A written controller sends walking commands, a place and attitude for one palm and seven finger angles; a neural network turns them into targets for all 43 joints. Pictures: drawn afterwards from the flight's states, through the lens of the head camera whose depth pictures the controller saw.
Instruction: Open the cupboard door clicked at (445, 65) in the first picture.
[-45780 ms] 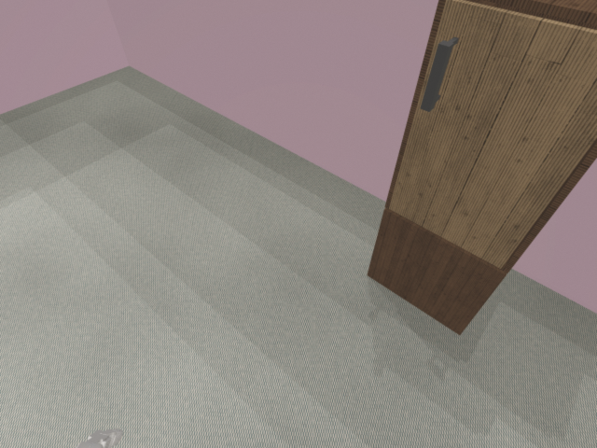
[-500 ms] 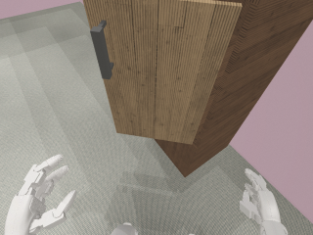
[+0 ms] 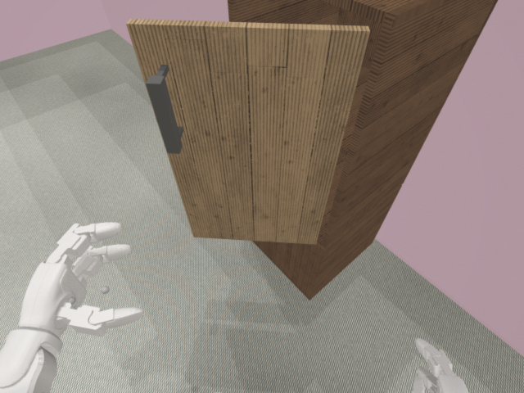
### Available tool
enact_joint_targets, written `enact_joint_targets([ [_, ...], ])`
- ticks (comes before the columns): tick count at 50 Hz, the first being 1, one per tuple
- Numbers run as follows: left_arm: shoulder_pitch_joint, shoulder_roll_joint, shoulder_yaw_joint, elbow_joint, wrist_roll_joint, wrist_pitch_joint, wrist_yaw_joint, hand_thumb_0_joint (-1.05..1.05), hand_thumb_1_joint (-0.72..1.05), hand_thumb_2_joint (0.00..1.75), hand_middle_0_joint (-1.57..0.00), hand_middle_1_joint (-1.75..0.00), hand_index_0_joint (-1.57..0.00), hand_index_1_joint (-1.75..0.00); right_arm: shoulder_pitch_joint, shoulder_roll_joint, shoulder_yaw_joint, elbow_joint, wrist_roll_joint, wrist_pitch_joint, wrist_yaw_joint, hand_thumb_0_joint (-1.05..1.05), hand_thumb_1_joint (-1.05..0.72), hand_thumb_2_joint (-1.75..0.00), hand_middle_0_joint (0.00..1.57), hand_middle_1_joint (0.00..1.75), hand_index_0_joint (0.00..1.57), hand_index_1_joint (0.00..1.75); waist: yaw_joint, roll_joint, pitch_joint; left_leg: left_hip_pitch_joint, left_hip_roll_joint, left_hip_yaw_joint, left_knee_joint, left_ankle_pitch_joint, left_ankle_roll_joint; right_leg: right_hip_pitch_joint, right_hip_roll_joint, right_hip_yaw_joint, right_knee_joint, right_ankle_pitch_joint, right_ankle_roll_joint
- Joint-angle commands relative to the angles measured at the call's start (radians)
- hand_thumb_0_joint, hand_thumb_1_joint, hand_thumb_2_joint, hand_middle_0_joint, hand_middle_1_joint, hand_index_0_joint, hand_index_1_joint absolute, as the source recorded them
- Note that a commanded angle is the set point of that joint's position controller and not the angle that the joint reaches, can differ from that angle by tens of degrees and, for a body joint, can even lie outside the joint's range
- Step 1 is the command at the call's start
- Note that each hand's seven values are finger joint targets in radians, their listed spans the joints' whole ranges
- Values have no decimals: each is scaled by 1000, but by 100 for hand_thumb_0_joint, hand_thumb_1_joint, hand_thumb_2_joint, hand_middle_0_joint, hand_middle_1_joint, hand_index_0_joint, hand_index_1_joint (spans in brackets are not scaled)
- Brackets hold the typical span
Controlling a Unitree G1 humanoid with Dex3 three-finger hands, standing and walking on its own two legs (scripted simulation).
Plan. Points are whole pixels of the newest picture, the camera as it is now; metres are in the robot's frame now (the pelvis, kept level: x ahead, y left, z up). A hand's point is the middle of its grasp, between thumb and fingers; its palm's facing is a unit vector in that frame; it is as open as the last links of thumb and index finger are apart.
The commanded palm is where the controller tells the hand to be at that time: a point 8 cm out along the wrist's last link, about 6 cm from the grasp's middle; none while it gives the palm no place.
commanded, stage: raise the hand with hooked fingers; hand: left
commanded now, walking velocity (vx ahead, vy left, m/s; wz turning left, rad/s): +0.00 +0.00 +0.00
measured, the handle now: (169, 110) +0.53 +0.20 +0.14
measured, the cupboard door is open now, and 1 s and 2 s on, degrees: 46 46 46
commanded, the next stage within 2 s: move the hooked fingers beside the handle in 1.06 s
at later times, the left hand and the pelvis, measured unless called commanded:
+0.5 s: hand (50, 211) +0.29 +0.28 +0.16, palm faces +0.09 -0.99 -0.08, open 13.9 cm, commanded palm +0.27 +0.32 +0.16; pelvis +0.01 +0.01 +0.02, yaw +0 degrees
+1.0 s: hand (76, 196) +0.32 +0.26 +0.16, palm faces +0.07 -1.00 -0.06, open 14.0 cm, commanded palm +0.28 +0.31 +0.17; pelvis +0.02 -0.01 +0.03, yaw -1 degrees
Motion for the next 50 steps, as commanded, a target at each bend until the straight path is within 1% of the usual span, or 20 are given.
enact_joint_targets([
  [1, -264, 298, 186, -286, -33, -72, 5, 0, -34, 37, -29, -110, -29, -110, -94, -114, -26, -169, 3, -87, -24, 0, -90, -90, 20, 30, 20, 30, 22, 76, -232, 165, -34, -90, -177, 169, 11, 150, 43, 80, -151, 91, -5],
  [5, -266, 246, 176, -221, -48, -40, 24, 0, -43, 33, -29, -115, -29, -115, -107, -105, -13, -161, 4, -90, -17, 0, -90, -90, 20, 30, 20, 30, 27, 100, -166, 203, -30, -90, -219, 227, -2, 155, 51, 48, -160, 180, -9],
  [7, -283, 225, 151, -119, -42, 21, 4, 0, -48, 31, -30, -118, -30, -118, -112, -111, -8, -158, 11, -79, -17, 0, -90, -90, 20, 30, 20, 30, 22, 62, -82, 185, -28, -89, -242, 211, -3, 146, 54, 43, -180, 184, -10],
  [9, -315, 225, 129, -71, -31, 85, -21, 0, -50, 30, -30, -120, -30, -120, -110, -118, -9, -164, 17, -71, -20, 0, -90, -90, 20, 30, 20, 30, 17, 38, -57, 182, -28, -89, -258, 189, 0, 139, 52, 45, -197, 174, -5],
  [13, -418, 271, 142, -60, -17, 170, -47, 0, -50, 30, -30, -120, -30, -120, -117, -122, -1, -183, 21, -55, -29, 0, -90, -90, 20, 30, 20, 30, 17, -12, -76, 209, -28, -96, -278, 184, 8, 164, 51, 47, -224, 165, -3],
  [16, -537, 359, 208, -151, -18, 151, -37, 0, -50, 30, -30, -120, -30, -120, -129, -116, 8, -183, 11, -53, -36, 0, -90, -90, 20, 30, 20, 30, 22, 24, -149, 275, -29, -97, -277, 234, 8, 210, 53, 54, -233, 198, -8],
  [19, -614, 391, 243, -195, -15, 108, -23, 0, -50, 30, -30, -120, -30, -120, -129, -105, 16, -175, 3, -59, -40, 0, -90, -90, 20, 30, 20, 30, 25, 95, -213, 343, -28, -101, -290, 292, 2, 241, 54, 57, -240, 240, -13],
  [20, -619, 392, 248, -179, -17, 101, -22, 0, -50, 30, -30, -120, -30, -120, -127, -103, 17, -169, 3, -61, -41, 0, -90, -90, 20, 30, 20, 30, 23, 85, -216, 355, -27, -100, -292, 308, 1, 248, 55, 56, -244, 256, -12],
  [23, -645, 381, 230, -75, -13, 129, -44, 0, -50, 30, -30, -120, -30, -120, -125, -107, 20, -145, 9, -52, -45, 0, -90, -90, 20, 30, 20, 30, 14, 100, -156, 344, -29, -91, -306, 307, 1, 245, 53, 56, -267, 276, -14],
  [26, -643, 378, 209, 75, -11, 199, -85, 0, -50, 30, -30, -120, -30, -120, -119, -119, 18, -137, 18, -36, -51, 0, -90, -90, 20, 30, 20, 30, 11, 23, -83, 302, -30, -91, -323, 262, 7, 236, 49, 58, -294, 254, -13],
  [28, -675, 401, 208, 108, -8, 241, -107, 0, -50, 30, -30, -120, -30, -120, -120, -129, 16, -147, 24, -25, -52, 0, -90, -90, 20, 30, 20, 30, 15, 27, -96, 296, -36, -90, -324, 267, 10, 238, 45, 58, -293, 262, -10],
  [30, -653, 377, 187, 108, -9, 261, -121, 0, -50, 30, -30, -120, -30, -120, -122, -126, 13, -164, 25, -20, -48, 0, -90, -90, 20, 30, 20, 30, 18, 22, -123, 308, -39, -87, -316, 285, 12, 242, 42, 57, -288, 275, -9],
  [35, -623, 429, 264, -32, -28, 202, -100, 0, -50, 30, -30, -120, -30, -120, -127, -118, 6, -190, 14, -22, -28, 0, -90, -90, 20, 30, 20, 30, 41, 15, -248, 362, -38, -76, -299, 385, 14, 301, 45, 61, -269, 368, -9],
  [36, -613, 449, 289, -37, -35, 188, -88, 0, -50, 30, -30, -120, -30, -120, -126, -117, 7, -185, 10, -22, -25, 0, -90, -90, 20, 30, 20, 30, 45, -9, -228, 351, -36, -74, -298, 384, 14, 311, 45, 65, -274, 374, -10],
  [38, -625, 448, 310, -47, -37, 165, -68, 0, -50, 30, -30, -120, -30, -120, -126, -116, 3, -179, 9, -23, -25, 0, -90, -90, 20, 30, 20, 30, 44, 11, -220, 351, -37, -66, -305, 387, 15, 309, 45, 66, -273, 385, -8],
  [40, -644, 431, 292, -35, -23, 163, -54, 0, -50, 30, -30, -120, -30, -120, -122, -114, 2, -169, 13, -23, -29, 0, -90, -90, 20, 30, 20, 30, 36, 67, -187, 351, -37, -59, -312, 363, 12, 281, 43, 67, -279, 356, -8],
  [41, -658, 448, 299, -38, -16, 166, -48, 0, -50, 30, -30, -120, -30, -120, -123, -115, 2, -165, 11, -21, -30, 0, -90, -90, 20, 30, 20, 30, 37, 72, -180, 351, -37, -53, -310, 356, 14, 289, 40, 75, -287, 356, -9],
  [43, -671, 418, 263, -17, 0, 180, -49, 0, -50, 30, -30, -120, -30, -120, -122, -112, 1, -162, 15, -21, -35, 0, -90, -90, 20, 30, 20, 30, 27, 92, -166, 354, -38, -49, -316, 345, 16, 277, 38, 76, -291, 349, -8],
  [46, -668, 382, 216, 12, 1, 198, -65, 0, -50, 30, -30, -120, -30, -120, -120, -115, 1, -158, 19, -17, -41, 0, -90, -90, 20, 30, 20, 30, 13, 36, -134, 341, -34, -48, -314, 310, 20, 269, 36, 80, -302, 326, -4],
  [50, -666, 409, 244, -9, -9, 189, -77, 0, -50, 30, -30, -120, -30, -120, -127, -116, 1, -167, 18, -19, -47, 0, -90, -90, 20, 30, 20, 30, 22, 33, -194, 358, -41, -51, -306, 333, 22, 293, 35, 80, -291, 357, -1],
])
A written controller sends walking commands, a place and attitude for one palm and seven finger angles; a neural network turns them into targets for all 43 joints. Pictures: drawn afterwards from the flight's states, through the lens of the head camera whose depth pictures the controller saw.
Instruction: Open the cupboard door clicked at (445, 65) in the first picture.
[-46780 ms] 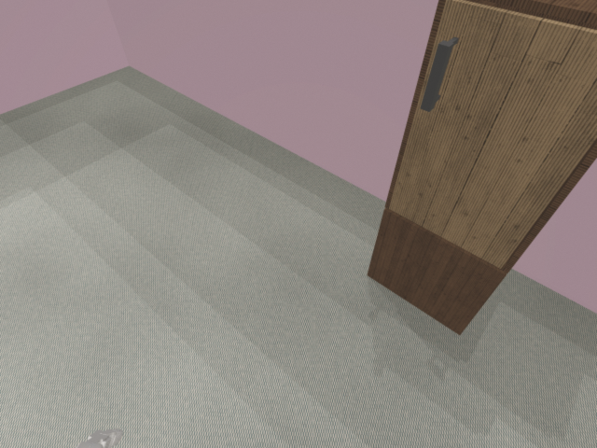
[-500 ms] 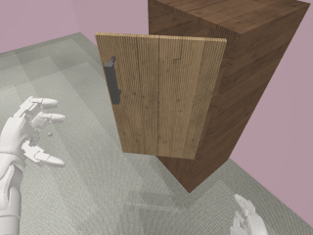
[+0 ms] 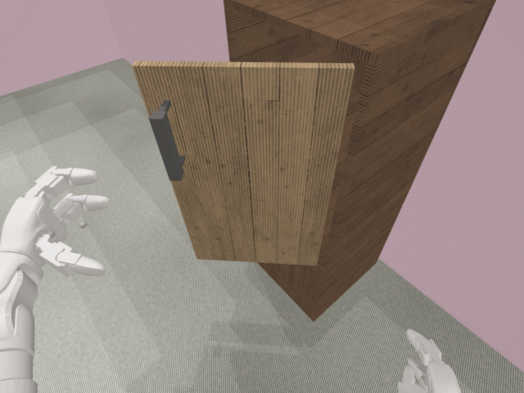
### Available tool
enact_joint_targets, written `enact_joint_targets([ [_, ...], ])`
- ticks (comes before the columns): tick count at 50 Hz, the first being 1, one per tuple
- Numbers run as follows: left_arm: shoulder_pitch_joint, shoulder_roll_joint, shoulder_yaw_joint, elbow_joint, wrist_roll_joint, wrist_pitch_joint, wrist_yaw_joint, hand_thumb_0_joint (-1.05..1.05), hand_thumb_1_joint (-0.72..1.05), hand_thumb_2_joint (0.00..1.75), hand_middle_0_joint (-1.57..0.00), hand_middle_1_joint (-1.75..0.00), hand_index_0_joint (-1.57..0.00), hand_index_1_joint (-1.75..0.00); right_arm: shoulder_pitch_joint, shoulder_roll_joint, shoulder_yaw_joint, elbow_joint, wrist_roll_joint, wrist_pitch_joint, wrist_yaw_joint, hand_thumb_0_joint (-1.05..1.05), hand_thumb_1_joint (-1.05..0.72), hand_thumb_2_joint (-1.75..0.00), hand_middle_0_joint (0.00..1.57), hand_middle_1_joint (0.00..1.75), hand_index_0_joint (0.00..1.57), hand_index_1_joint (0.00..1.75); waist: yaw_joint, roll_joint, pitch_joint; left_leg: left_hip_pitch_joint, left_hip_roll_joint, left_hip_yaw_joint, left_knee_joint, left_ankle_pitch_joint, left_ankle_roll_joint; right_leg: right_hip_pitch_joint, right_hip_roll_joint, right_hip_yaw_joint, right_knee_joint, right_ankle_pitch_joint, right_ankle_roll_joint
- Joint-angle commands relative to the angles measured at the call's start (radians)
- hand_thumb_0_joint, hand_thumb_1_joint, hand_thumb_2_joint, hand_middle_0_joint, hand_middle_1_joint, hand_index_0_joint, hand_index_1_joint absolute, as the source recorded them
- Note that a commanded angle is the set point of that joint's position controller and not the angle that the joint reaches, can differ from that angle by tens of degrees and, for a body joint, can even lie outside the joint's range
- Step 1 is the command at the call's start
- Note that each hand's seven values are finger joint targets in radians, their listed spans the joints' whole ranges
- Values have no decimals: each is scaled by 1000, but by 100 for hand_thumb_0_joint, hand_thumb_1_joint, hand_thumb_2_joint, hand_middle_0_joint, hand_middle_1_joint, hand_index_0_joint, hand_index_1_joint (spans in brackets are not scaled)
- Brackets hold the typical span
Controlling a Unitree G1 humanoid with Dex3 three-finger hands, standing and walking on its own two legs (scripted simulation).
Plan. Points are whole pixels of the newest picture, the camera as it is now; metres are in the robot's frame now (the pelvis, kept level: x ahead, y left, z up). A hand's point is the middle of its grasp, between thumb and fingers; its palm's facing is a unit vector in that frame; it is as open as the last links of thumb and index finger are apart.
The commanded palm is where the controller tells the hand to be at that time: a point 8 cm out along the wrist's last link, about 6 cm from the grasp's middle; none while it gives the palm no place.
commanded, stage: raise the hand with hooked fingers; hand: left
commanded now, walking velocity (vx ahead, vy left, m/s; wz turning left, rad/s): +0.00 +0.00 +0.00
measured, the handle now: (171, 141) +0.51 +0.21 +0.12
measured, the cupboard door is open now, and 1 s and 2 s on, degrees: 46 46 46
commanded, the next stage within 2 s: move the hooked fingers beside the handle in 0.06 s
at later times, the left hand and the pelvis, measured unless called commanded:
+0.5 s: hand (94, 206) +0.33 +0.27 +0.14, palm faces +0.04 -1.00 -0.05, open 14.0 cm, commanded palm +0.30 +0.32 +0.14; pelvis -0.01 +0.00 +0.00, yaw +0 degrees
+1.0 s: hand (109, 190) +0.37 +0.27 +0.13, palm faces +0.04 -1.00 -0.03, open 14.0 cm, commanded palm +0.35 +0.32 +0.13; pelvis -0.01 +0.01 +0.00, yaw +0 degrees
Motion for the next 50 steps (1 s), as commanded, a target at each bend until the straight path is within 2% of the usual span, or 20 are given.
enact_joint_targets([
  [1, -264, 293, 102, -218, -36, -74, -12, 0, -50, 30, -30, -120, -30, -120, -79, -124, -44, -153, 4, -56, -17, 0, -90, -90, 20, 30, 20, 30, 2, -20, -212, 90, -33, -63, -45, 244, 38, 53, 17, 72, -58, 281, 8],
  [9, -267, 298, 118, -169, -38, -69, -8, 0, -50, 30, -30, -120, -30, -120, -88, -122, -43, -151, 7, -50, -17, 0, -90, -90, 20, 30, 20, 30, 5, -10, -195, 67, -38, -55, -43, 231, 36, 42, 9, 80, -57, 289, 14],
  [10, -284, 305, 116, -148, -33, -65, -10, 0, -50, 30, -30, -120, -30, -120, -89, -123, -41, -149, 7, -49, -18, 0, -90, -90, 20, 30, 20, 30, -1, 5, -172, 54, -38, -54, -41, 213, 35, 25, 7, 85, -61, 269, 15],
  [11, -311, 324, 120, -129, -31, -68, -11, 0, -50, 30, -30, -120, -30, -120, -80, -128, -43, -139, 7, -43, -19, 0, -90, -90, 20, 30, 20, 30, -10, -51, -159, 41, -33, -52, -35, 204, 38, 26, 4, 95, -67, 261, 20],
  [13, -382, 338, 117, -110, -25, -78, -20, 0, -50, 30, -30, -120, -30, -120, -74, -129, -44, -133, 8, -40, -25, 0, -90, -90, 20, 30, 20, 30, -24, -17, -160, 41, -37, -53, -32, 186, 38, 10, 4, 103, -67, 238, 20],
  [15, -435, 337, 99, -102, -22, -97, -27, 0, -50, 30, -30, -120, -30, -120, -74, -129, -42, -133, 9, -42, -29, 0, -90, -90, 20, 30, 20, 30, -29, 22, -186, 50, -39, -57, -27, 176, 36, 3, 4, 101, -62, 216, 15],
  [16, -465, 356, 104, -98, -20, -108, -26, 0, -50, 30, -30, -120, -30, -120, -67, -131, -43, -128, 8, -39, -32, 0, -90, -90, 20, 30, 20, 30, -34, 3, -196, 48, -34, -56, -21, 171, 37, 11, 3, 109, -64, 203, 17],
  [18, -532, 329, 66, -95, -19, -130, -33, 0, -50, 30, -30, -120, -30, -120, -64, -127, -41, -124, 8, -45, -35, 0, -90, -90, 20, 30, 20, 30, -43, 64, -225, 76, -39, -62, -19, 172, 38, 0, 4, 107, -59, 206, 12],
  [21, -551, 326, 49, -43, -14, -141, -35, 0, -50, 30, -30, -120, -30, -120, -47, -134, -42, -113, 7, -44, -36, 0, -90, -90, 20, 30, 20, 30, -46, 29, -238, 77, -34, -71, -19, 179, 39, -4, 8, 94, -51, 207, 8],
  [25, -489, 304, 48, 39, -12, -118, -28, 0, -50, 30, -30, -120, -30, -120, -38, -139, -45, -120, 7, -40, -28, 0, -90, -90, 20, 30, 20, 30, -27, 7, -243, 54, -38, -74, -27, 196, 36, -7, 7, 79, -37, 232, 6],
  [27, -455, 355, 101, 108, -8, -103, -18, 0, -50, 30, -30, -120, -30, -120, -24, -149, -49, -117, 8, -29, -20, 0, -90, -90, 20, 30, 20, 30, -14, -64, -214, 6, -35, -74, -33, 191, 37, 5, 8, 81, -38, 231, 8],
  [31, -470, 420, 151, 81, 9, -115, 7, 0, -50, 30, -30, -120, -30, -120, -13, -152, -54, -134, 3, -14, -5, 0, -90, -90, 20, 30, 20, 30, 1, -32, -243, -10, -33, -64, -28, 216, 35, 34, 3, 87, -25, 253, 6],
  [35, -567, 354, 84, -14, 17, -168, 16, 0, -50, 30, -30, -120, -30, -120, -2, -138, -54, -139, 0, -15, -3, 0, -90, -90, 20, 30, 20, 30, -29, 71, -281, 62, -32, -64, -25, 255, 35, 0, 17, 81, -20, 270, 1],
  [36, -594, 353, 75, -16, 14, -178, 16, 0, -50, 30, -30, -120, -30, -120, 8, -140, -56, -131, -1, -12, -4, 0, -90, -90, 20, 30, 20, 30, -39, 25, -273, 57, -25, -65, -22, 253, 37, 1, 19, 81, -23, 268, 2],
  [39, -596, 328, 61, 37, 9, -178, 5, 0, -50, 30, -30, -120, -30, -120, 21, -147, -59, -113, 1, -12, -12, 0, -90, -90, 20, 30, 20, 30, -48, 41, -265, 67, -29, -69, -26, 226, 37, -26, 22, 79, -29, 244, 1],
  [41, -605, 298, 24, 88, 9, -162, -4, 0, -50, 30, -30, -120, -30, -120, 29, -152, -59, -104, 2, -8, -14, 0, -90, -90, 20, 30, 20, 30, -55, -2, -243, 52, -25, -70, -29, 209, 38, -42, 20, 76, -33, 231, 3],
  [42, -611, 332, 55, 132, 11, -150, -3, 0, -50, 30, -30, -120, -30, -120, 31, -157, -59, -96, 4, -5, -15, 0, -90, -90, 20, 30, 20, 30, -52, -8, -222, 34, -27, -74, -31, 190, 37, -51, 20, 78, -36, 218, 2],
  [43, -642, 317, 23, 166, 20, -140, -8, 0, -50, 30, -30, -120, -30, -120, 34, -159, -56, -91, 5, 0, -17, 0, -90, -90, 20, 30, 20, 30, -63, 1, -201, 20, -29, -74, -36, 165, 35, -70, 19, 75, -37, 190, 3],
  [46, -694, 365, 44, 172, 37, -145, 2, 0, -50, 30, -30, -120, -30, -120, 44, -164, -60, -90, 2, 9, -15, 0, -90, -90, 20, 30, 20, 30, -57, 12, -248, 30, -28, -77, -22, 195, 35, -56, 14, 78, -28, 207, -2],
  [50, -769, 365, 43, 152, 43, -193, 20, 0, -50, 30, -30, -120, -30, -120, 54, -154, -57, -95, -5, 17, -9, 0, -90, -90, 20, 30, 20, 30, -59, 39, -315, 61, -29, -86, -12, 252, 31, -44, 21, 76, -11, 251, -4],
])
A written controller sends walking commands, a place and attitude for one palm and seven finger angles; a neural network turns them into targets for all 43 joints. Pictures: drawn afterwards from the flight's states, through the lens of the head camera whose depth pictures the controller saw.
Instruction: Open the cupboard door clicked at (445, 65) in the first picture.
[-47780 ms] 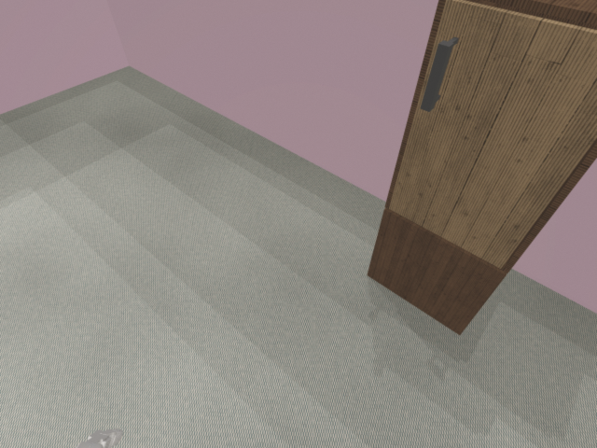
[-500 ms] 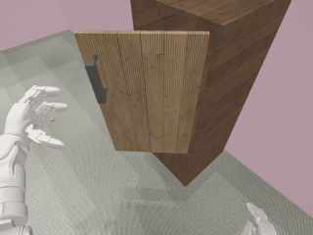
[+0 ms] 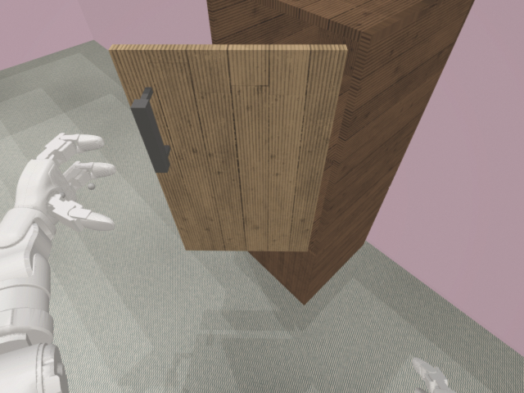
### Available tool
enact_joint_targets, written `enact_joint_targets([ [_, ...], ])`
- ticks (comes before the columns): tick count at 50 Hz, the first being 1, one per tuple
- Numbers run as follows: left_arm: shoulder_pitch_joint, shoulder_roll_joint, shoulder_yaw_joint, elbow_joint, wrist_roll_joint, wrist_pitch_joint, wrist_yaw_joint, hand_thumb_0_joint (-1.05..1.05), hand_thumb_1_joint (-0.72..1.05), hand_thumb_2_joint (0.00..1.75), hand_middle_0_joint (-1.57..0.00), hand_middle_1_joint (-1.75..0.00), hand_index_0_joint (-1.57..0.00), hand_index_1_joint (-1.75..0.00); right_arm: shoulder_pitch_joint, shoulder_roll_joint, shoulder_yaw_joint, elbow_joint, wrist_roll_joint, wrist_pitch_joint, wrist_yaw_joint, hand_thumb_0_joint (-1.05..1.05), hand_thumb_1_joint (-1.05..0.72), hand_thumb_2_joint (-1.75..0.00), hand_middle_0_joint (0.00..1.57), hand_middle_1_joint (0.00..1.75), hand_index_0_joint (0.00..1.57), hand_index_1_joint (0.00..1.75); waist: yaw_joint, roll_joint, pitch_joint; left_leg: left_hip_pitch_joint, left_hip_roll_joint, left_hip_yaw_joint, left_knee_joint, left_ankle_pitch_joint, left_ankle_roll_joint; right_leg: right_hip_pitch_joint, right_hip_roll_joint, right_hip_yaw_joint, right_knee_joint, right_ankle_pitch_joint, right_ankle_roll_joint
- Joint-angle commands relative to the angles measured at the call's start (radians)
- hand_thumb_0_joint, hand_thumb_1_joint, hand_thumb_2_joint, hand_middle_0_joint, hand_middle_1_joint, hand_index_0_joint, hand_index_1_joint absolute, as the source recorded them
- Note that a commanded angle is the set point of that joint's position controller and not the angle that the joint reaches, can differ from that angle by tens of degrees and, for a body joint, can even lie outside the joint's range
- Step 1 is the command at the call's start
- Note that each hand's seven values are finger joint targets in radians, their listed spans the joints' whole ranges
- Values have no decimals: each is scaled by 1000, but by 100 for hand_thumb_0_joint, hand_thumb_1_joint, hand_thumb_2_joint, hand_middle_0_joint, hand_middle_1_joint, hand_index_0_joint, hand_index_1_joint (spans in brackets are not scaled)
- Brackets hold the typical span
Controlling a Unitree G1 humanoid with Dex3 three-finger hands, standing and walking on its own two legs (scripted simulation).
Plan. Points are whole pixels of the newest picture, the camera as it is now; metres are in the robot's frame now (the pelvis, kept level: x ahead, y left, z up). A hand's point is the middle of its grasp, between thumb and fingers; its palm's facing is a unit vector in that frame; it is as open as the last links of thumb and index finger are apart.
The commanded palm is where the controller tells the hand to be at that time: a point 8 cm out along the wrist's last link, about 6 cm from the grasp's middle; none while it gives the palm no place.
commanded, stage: move the hooked fingers beside the handle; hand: left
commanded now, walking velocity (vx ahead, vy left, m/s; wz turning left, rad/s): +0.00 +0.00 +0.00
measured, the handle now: (155, 131) +0.51 +0.21 +0.12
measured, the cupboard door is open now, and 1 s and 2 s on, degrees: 46 46 46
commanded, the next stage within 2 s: slide the fingers in behind the handle in 1.58 s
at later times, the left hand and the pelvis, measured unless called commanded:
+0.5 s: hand (98, 160) +0.42 +0.27 +0.13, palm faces +0.04 -1.00 -0.01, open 14.0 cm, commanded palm +0.40 +0.32 +0.13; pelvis +0.00 +0.00 +0.00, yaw +0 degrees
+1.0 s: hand (110, 151) +0.46 +0.27 +0.12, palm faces +0.01 -1.00 +0.00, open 14.0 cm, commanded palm +0.44 +0.32 +0.12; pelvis +0.01 +0.01 -0.01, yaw -1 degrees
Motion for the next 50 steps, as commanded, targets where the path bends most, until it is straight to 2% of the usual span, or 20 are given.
enact_joint_targets([
  [1, -449, 322, 82, -224, -22, -118, 15, 0, -50, 30, -30, -120, -30, -120, 10, -150, -56, -120, -2, -36, -12, 0, -90, -90, 20, 30, 20, 30, -9, 23, -304, 159, -14, -90, -45, 267, 17, 65, 33, 65, -44, 260, -16],
  [4, -448, 326, 92, -172, -17, -133, 11, 0, -50, 30, -30, -120, -30, -120, 17, -150, -54, -116, -1, -26, -7, 0, -90, -90, 20, 30, 20, 30, -1, 59, -313, 154, -18, -94, -46, 295, 13, 70, 34, 64, -33, 284, -19],
  [6, -409, 341, 103, -130, -11, -122, 7, 0, -50, 30, -30, -120, -30, -120, 31, -156, -59, -116, -2, -16, -3, 0, -90, -90, 20, 30, 20, 30, 6, 40, -324, 144, -14, -87, -37, 316, 14, 81, 31, 63, -30, 305, -18],
  [12, -469, 322, 65, -42, -3, -103, -5, 0, -50, 30, -30, -120, -30, -120, 43, -164, -61, -120, 2, 14, 2, 0, -90, -90, 20, 30, 20, 30, -20, 1, -256, 89, -16, -84, -34, 270, 18, 26, 35, 60, -32, 281, -13],
  [17, -606, 386, 93, -88, 6, -178, 4, 0, -50, 30, -30, -120, -30, -120, 69, -167, -66, -106, -6, 27, -1, 0, -90, -90, 20, 30, 20, 30, -30, 50, -352, 132, -15, -96, -14, 301, 18, 35, 39, 70, -17, 288, -17],
  [19, -637, 370, 80, -73, 4, -195, 0, 0, -50, 30, -30, -120, -30, -120, 76, -164, -65, -94, -9, 29, -3, 0, -90, -90, 20, 30, 20, 30, -41, 70, -382, 157, -15, -99, -7, 304, 16, 25, 39, 70, -15, 286, -16],
  [23, -635, 380, 73, 57, 11, -180, -18, 0, -50, 30, -30, -120, -30, -120, 91, -172, -60, -77, -7, 48, -4, 0, -90, -90, 20, 30, 20, 30, -47, 61, -318, 95, -16, -97, -8, 270, 16, -2, 37, 66, -14, 270, -15],
  [26, -624, 408, 86, 158, 21, -163, -25, 0, -50, 30, -30, -120, -30, -120, 113, -184, -64, -74, -9, 64, -2, 0, -90, -90, 20, 30, 20, 30, -47, 5, -289, 46, -15, -92, -1, 251, 22, -14, 34, 65, -11, 261, -14],
  [27, -621, 436, 104, 148, 28, -167, -25, 0, -50, 30, -30, -120, -30, -120, 114, -184, -63, -80, -9, 69, -1, 0, -90, -90, 20, 30, 20, 30, -39, 28, -313, 49, -19, -93, 1, 265, 21, -4, 36, 68, -4, 275, -13],
  [28, -639, 407, 72, 134, 31, -171, -27, 0, -50, 30, -30, -120, -30, -120, 114, -180, -62, -89, -10, 72, 2, 0, -90, -90, 20, 30, 20, 30, -45, 47, -330, 58, -20, -92, 3, 273, 20, -10, 36, 68, -1, 277, -13],
  [30, -672, 424, 83, 116, 34, -192, -25, 0, -50, 30, -30, -120, -30, -120, 124, -180, -66, -88, -14, 78, 4, 0, -90, -90, 20, 30, 20, 30, -48, 61, -359, 75, -17, -96, 14, 287, 18, -20, 38, 69, 4, 278, -13],
  [32, -702, 459, 111, 131, 29, -210, -22, 0, -50, 30, -30, -120, -30, -120, 137, -187, -66, -83, -17, 89, 4, 0, -90, -90, 20, 30, 20, 30, -57, 13, -362, 58, -13, -97, 21, 290, 22, -14, 43, 72, 6, 290, -9],
  [35, -726, 489, 139, 125, 30, -231, -22, 0, -50, 30, -30, -120, -30, -120, 142, -184, -68, -84, -18, 97, 2, 0, -90, -90, 20, 30, 20, 30, -52, 68, -404, 72, -15, -98, 28, 301, 19, -8, 43, 74, 16, 293, -11],
  [38, -754, 458, 94, 159, 44, -224, -31, 0, -50, 30, -30, -120, -30, -120, 156, -182, -68, -73, -19, 109, 5, 0, -90, -90, 20, 30, 20, 30, -74, 86, -387, 80, -13, -96, 36, 316, 21, -46, 46, 73, 14, 296, -7],
  [39, -720, 472, 110, 185, 45, -217, -33, 0, -50, 30, -30, -120, -30, -120, 162, -186, -69, -72, -19, 114, 4, 0, -90, -90, 20, 30, 20, 30, -65, 69, -379, 65, -13, -97, 36, 306, 21, -46, 46, 72, 13, 286, -9],
  [42, -707, 424, 62, 201, 48, -202, -49, 0, -50, 30, -30, -120, -30, -120, 164, -184, -66, -81, -18, 124, 7, 0, -90, -90, 20, 30, 20, 30, -68, 98, -361, 70, -11, -98, 35, 318, 19, -73, 49, 66, 15, 276, -12],
  [43, -700, 423, 67, 219, 41, -195, -49, 0, -50, 30, -30, -120, -30, -120, 167, -187, -68, -80, -18, 127, 8, 0, -90, -90, 20, 30, 20, 30, -72, 61, -348, 55, -11, -98, 36, 288, 20, -81, 50, 64, 10, 259, -10],
  [47, -730, 456, 101, 174, 31, -212, -37, 0, -50, 30, -30, -120, -30, -120, 177, -189, -71, -87, -21, 137, 7, 0, -90, -90, 20, 30, 20, 30, -65, 46, -392, 67, -6, -108, 38, 322, 19, -66, 53, 62, 22, 270, -10],
  [48, -743, 435, 85, 158, 31, -216, -33, 0, -50, 30, -30, -120, -30, -120, 177, -186, -71, -90, -22, 136, 9, 0, -90, -90, 20, 30, 20, 30, -73, 57, -410, 84, -5, -106, 42, 334, 18, -72, 54, 64, 22, 277, -8],
  [50, -751, 482, 124, 133, 38, -229, -19, 0, -50, 30, -30, -120, -30, -120, 176, -186, -72, -87, -24, 139, 9, 0, -90, -90, 20, 30, 20, 30, -62, 89, -431, 89, -6, -106, 47, 334, 16, -62, 52, 68, 26, 278, -9],
])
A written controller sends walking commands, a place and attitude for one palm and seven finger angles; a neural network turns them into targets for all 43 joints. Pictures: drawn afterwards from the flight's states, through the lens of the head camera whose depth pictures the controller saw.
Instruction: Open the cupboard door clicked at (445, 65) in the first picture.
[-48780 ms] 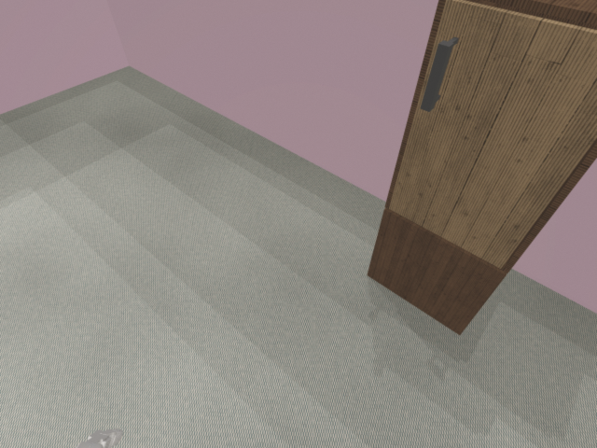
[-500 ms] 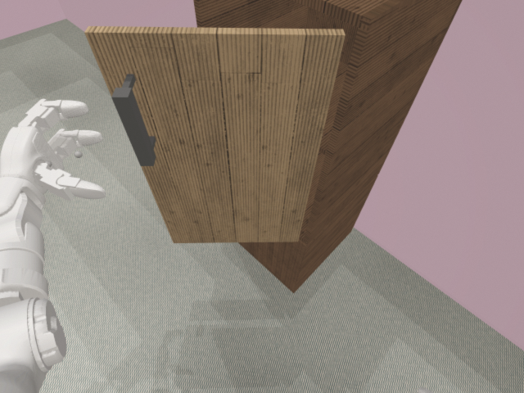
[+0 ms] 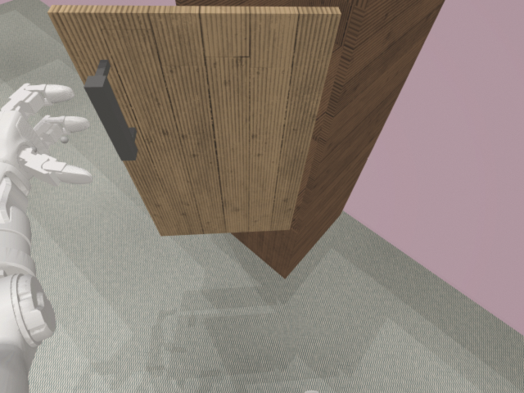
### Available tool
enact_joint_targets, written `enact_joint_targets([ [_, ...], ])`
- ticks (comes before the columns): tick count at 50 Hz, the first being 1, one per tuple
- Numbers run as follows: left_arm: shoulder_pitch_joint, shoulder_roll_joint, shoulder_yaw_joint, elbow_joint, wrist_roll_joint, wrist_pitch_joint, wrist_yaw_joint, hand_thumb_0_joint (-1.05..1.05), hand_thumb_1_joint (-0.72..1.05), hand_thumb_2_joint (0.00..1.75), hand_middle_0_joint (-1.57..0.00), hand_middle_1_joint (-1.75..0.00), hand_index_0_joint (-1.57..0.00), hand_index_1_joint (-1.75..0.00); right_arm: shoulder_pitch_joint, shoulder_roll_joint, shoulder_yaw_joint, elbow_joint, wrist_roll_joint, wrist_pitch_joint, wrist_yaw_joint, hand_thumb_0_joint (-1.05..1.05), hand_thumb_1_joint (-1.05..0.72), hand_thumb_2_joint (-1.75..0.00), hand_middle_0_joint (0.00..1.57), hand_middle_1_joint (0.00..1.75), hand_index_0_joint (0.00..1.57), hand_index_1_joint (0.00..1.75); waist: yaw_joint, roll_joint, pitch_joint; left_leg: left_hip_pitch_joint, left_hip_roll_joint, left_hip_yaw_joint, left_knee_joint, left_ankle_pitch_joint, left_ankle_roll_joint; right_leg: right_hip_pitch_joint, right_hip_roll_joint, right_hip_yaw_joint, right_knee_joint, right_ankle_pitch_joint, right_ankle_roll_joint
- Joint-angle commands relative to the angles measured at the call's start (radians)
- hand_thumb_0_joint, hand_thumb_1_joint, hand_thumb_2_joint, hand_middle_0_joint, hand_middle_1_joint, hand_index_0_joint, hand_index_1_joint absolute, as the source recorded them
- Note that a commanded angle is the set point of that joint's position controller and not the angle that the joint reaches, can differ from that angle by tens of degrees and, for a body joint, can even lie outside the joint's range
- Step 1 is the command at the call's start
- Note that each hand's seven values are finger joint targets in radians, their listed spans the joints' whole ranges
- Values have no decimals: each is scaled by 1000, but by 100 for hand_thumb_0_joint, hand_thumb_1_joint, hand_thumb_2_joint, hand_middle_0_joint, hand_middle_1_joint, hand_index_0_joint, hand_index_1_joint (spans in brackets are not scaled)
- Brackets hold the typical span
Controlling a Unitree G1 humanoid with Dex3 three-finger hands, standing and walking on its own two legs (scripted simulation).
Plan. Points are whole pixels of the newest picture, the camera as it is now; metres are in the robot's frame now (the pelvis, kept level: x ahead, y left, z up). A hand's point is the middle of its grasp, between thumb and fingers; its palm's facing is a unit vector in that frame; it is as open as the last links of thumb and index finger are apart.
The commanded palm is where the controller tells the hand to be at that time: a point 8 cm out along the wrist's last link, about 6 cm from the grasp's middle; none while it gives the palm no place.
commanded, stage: move the hooked fingers beside the handle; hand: left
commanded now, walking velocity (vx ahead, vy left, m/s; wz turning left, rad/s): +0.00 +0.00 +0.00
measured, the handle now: (117, 113) +0.50 +0.20 +0.13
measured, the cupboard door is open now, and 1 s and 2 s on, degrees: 46 46 46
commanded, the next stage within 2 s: slide the fingers in behind the handle in 0.58 s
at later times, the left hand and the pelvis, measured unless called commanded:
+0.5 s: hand (60, 136) +0.45 +0.27 +0.13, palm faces +0.03 -1.00 +0.00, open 14.0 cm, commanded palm +0.42 +0.32 +0.13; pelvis +0.01 +0.00 +0.00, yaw +0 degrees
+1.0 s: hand (76, 144) +0.44 +0.25 +0.12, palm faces +0.02 -1.00 -0.01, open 14.0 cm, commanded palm +0.42 +0.30 +0.13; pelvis +0.00 +0.00 +0.00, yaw +0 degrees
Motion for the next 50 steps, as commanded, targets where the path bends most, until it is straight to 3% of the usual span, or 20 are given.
enact_joint_targets([
  [1, -430, 373, 101, -273, -21, -95, 22, 0, -50, 30, -30, -120, -30, -120, 92, -177, -63, -88, -3, -22, -17, 0, -90, -90, 20, 30, 20, 30, 19, 91, -416, 279, -15, -118, -45, 416, 3, 131, 47, 48, -22, 317, -26],
  [3, -392, 372, 106, -286, -11, -96, 25, 0, -50, 30, -30, -120, -30, -120, 83, -168, -62, -96, 1, -19, -13, 0, -90, -90, 20, 30, 20, 30, 32, 128, -423, 298, -15, -119, -46, 458, -2, 142, 48, 49, -21, 339, -25],
  [4, -381, 339, 83, -307, -13, -94, 24, 0, -50, 30, -30, -120, -30, -120, 77, -163, -62, -101, 1, -20, -9, 0, -90, -90, 20, 30, 20, 30, 31, 154, -428, 318, -14, -118, -46, 476, -3, 133, 48, 49, -25, 343, -24],
  [8, -357, 277, 36, -243, -23, -52, 10, 0, -50, 30, -30, -120, -30, -120, 78, -166, -61, -98, 7, -12, -8, 0, -90, -90, 20, 30, 20, 30, 12, 92, -333, 276, -11, -113, -50, 438, 2, 96, 54, 40, -38, 319, -22],
  [11, -362, 304, 53, -188, -32, -31, 0, 0, -50, 30, -30, -120, -30, -120, 83, -179, -60, -99, 9, -7, -14, 0, -90, -90, 20, 30, 20, 30, 5, 32, -312, 224, -16, -101, -50, 379, 10, 107, 50, 42, -36, 317, -23],
  [16, -411, 304, 33, -272, -14, -69, -4, 0, -50, 30, -30, -120, -30, -120, 86, -168, -61, -106, 3, -5, -11, 0, -90, -90, 20, 30, 20, 30, 2, 109, -382, 276, -16, -104, -27, 455, 6, 106, 49, 49, -16, 356, -25],
  [17, -410, 341, 67, -300, -12, -80, -1, 0, -50, 30, -30, -120, -30, -120, 91, -169, -61, -105, 1, -4, -9, 0, -90, -90, 20, 30, 20, 30, 17, 139, -424, 307, -15, -114, -23, 491, 1, 111, 51, 52, -13, 360, -25],
  [20, -428, 280, 38, -351, -37, -93, -1, 0, -50, 30, -30, -120, -30, -120, 73, -160, -64, -101, 2, -9, -9, 0, -90, -90, 20, 30, 20, 30, 5, 165, -449, 363, -7, -123, -17, 525, -8, 100, 53, 46, -19, 360, -24],
  [21, -417, 280, 41, -363, -50, -90, -3, 0, -50, 30, -30, -120, -30, -120, 80, -163, -66, -99, 2, -7, -10, 0, -90, -90, 20, 30, 20, 30, 7, 140, -467, 377, -2, -127, -13, 568, -5, 109, 55, 43, -17, 377, -26],
  [22, -386, 290, 61, -352, -52, -79, -2, 0, -50, 30, -30, -120, -30, -120, 76, -163, -66, -99, 5, -8, -9, 0, -90, -90, 20, 30, 20, 30, 19, 133, -463, 375, -2, -130, -18, 578, -7, 117, 57, 43, -21, 381, -24],
  [23, -352, 248, 34, -326, -57, -60, -4, 0, -50, 30, -30, -120, -30, -120, 66, -159, -64, -103, 7, -8, -7, 0, -90, -90, 20, 30, 20, 30, 19, 132, -429, 352, -6, -121, -23, 553, -5, 116, 55, 42, -26, 378, -23],
  [27, -333, 262, 27, -235, -30, -2, 10, 0, -50, 30, -30, -120, -30, -120, 65, -167, -58, -105, 9, 1, -6, 0, -90, -90, 20, 30, 20, 30, 18, 68, -307, 238, -18, -107, -45, 444, 5, 112, 49, 35, -30, 355, -21],
  [29, -296, 268, 30, -246, -18, 3, 21, 0, -50, 30, -30, -120, -30, -120, 62, -166, -60, -121, 9, 2, -3, 0, -90, -90, 20, 30, 20, 30, 26, 78, -318, 237, -21, -103, -46, 432, 4, 117, 46, 38, -28, 349, -23],
  [32, -323, 345, 92, -325, -21, -43, 33, 0, -50, 30, -30, -120, -30, -120, 64, -167, -60, -132, 7, 5, -2, 0, -90, -90, 20, 30, 20, 30, 38, 77, -390, 257, -21, -105, -38, 462, 6, 169, 49, 49, -17, 383, -25],
  [35, -380, 290, 61, -382, -37, -81, 30, 0, -50, 30, -30, -120, -30, -120, 52, -157, -63, -128, 6, -4, -3, 0, -90, -90, 20, 30, 20, 30, 19, 102, -431, 306, -18, -104, -32, 458, 5, 163, 52, 54, -21, 380, -22],
  [36, -393, 282, 46, -376, -43, -86, 27, 0, -50, 30, -30, -120, -30, -120, 55, -159, -62, -122, 8, -1, -7, 0, -90, -90, 20, 30, 20, 30, 7, 80, -412, 304, -12, -106, -31, 457, 7, 152, 54, 50, -23, 371, -24],
  [39, -360, 234, 19, -342, -43, -73, 20, 0, -50, 30, -30, -120, -30, -120, 46, -156, -61, -107, 9, -8, -8, 0, -90, -90, 20, 30, 20, 30, 13, 134, -378, 313, -14, -112, -37, 441, 1, 120, 52, 46, -32, 339, -27],
  [41, -348, 209, -6, -275, -44, -42, 16, 0, -50, 30, -30, -120, -30, -120, 48, -160, -59, -101, 12, -5, -11, 0, -90, -90, 20, 30, 20, 30, 1, 76, -323, 268, -16, -104, -42, 387, 8, 108, 51, 41, -39, 317, -26],
  [45, -351, 221, -5, -253, -36, -14, 26, 0, -50, 30, -30, -120, -30, -120, 39, -160, -55, -113, 14, -8, -13, 0, -90, -90, 20, 30, 20, 30, 11, 67, -303, 215, -26, -101, -56, 312, 7, 119, 44, 45, -42, 286, -25],
  [50, -410, 185, -18, -373, -40, -69, 72, 0, -50, 30, -30, -120, -30, -120, 37, -149, -58, -112, 8, -21, -9, 0, -90, -90, 20, 30, 20, 30, 7, 88, -391, 295, -19, -110, -47, 370, 2, 133, 49, 49, -35, 310, -24],
])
